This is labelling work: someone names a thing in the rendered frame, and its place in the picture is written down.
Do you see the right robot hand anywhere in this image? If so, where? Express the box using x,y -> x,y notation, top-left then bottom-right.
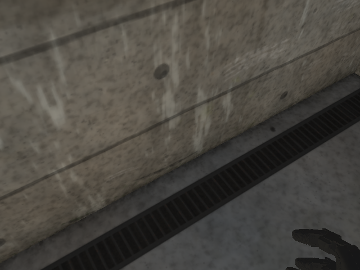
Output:
286,228 -> 360,270

